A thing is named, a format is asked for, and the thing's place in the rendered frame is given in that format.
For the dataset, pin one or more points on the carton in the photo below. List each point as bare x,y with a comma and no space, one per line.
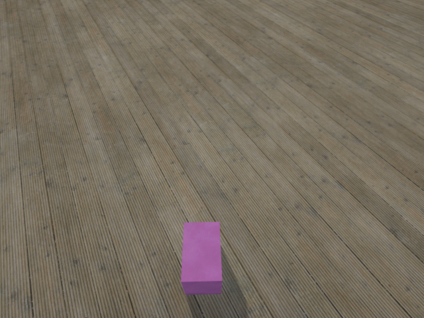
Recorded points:
201,258

